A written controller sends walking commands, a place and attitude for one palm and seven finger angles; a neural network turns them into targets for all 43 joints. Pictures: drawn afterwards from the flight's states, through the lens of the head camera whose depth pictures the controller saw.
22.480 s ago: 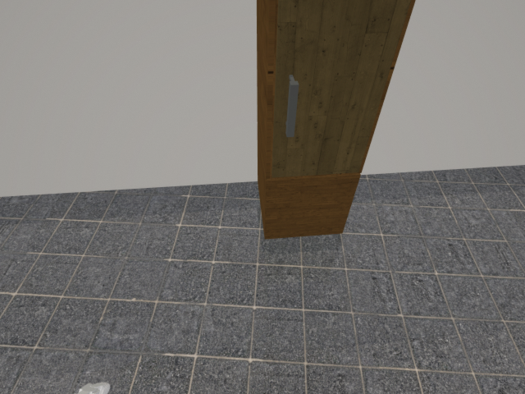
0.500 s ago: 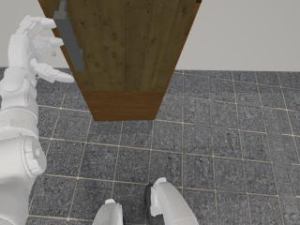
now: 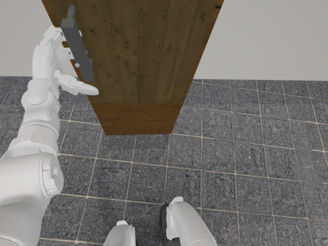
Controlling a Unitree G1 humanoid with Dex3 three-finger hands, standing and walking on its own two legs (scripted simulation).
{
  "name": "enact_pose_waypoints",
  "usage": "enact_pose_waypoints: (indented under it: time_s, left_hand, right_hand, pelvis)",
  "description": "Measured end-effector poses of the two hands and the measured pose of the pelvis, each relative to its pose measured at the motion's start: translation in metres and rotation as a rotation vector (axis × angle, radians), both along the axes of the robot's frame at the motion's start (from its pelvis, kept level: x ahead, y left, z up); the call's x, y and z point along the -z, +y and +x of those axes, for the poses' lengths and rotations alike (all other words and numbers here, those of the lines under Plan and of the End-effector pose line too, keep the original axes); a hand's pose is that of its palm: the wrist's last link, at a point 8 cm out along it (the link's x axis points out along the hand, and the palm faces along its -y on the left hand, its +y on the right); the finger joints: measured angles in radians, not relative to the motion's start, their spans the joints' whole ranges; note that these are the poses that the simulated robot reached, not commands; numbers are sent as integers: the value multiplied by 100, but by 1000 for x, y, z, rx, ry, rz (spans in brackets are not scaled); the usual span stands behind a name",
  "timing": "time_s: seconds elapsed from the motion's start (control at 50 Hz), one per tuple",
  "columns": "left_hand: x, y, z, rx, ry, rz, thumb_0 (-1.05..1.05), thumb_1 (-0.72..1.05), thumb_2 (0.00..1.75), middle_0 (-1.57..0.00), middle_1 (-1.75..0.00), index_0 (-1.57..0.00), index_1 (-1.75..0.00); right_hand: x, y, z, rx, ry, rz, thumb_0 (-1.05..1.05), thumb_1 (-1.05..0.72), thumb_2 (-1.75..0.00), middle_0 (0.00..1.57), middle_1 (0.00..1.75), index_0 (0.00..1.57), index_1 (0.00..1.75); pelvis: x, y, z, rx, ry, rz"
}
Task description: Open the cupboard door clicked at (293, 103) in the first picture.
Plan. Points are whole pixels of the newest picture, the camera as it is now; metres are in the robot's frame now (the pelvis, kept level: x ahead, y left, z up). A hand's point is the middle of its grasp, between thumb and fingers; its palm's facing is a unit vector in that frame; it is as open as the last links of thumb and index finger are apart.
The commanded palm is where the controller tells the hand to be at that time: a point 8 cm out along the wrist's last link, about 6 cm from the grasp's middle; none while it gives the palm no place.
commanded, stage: slide the fingers in behind the handle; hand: left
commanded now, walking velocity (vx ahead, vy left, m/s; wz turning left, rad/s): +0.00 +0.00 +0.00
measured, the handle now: (81, 48) +0.58 +0.13 +0.06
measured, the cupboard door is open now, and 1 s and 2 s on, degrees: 0 0 0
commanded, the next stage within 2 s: close the thumb around the handle in 0.96 s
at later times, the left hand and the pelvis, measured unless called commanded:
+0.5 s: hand (91, 65) +0.53 +0.11 +0.06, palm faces -0.08 -1.00 -0.02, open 14.0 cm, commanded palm +0.50 +0.16 +0.06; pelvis +0.00 -0.01 +0.00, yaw +0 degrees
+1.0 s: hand (91, 66) +0.52 +0.11 +0.05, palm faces -0.07 -1.00 -0.03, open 14.0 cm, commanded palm +0.50 +0.16 +0.06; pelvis -0.01 +0.00 +0.00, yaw +1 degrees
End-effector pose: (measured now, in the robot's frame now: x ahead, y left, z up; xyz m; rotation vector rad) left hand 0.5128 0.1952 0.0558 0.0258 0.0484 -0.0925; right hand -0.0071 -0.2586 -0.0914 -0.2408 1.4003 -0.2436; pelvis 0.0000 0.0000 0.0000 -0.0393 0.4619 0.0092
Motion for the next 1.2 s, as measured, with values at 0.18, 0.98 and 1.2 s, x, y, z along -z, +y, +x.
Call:
enact_pose_waypoints:
  time_s: [0.18,0.98,1.2]
  left_hand:
    - [-1,-10,-3,-2,-16,5,-1,-50,30,-30,-120,-30,-120]
    - [0,-32,-6,-21,-15,2,-1,-50,30,-30,-120,-29,-120]
    - [0,-31,-6,-15,-24,12,-1,-42,33,-31,-120,-29,-121]
  right_hand:
    - [4,2,9,-4,-12,24,1,-90,-90,20,30,20,30]
    - [5,-2,-12,-2,7,25,1,-90,-90,20,30,20,30]
    - [6,0,-6,-11,6,30,1,-90,-90,20,30,20,30]
  pelvis:
    - [-1,-2,3,-1,-5,4]
    - [1,-4,-6,-6,-7,13]
    - [1,-3,-3,-11,-6,10]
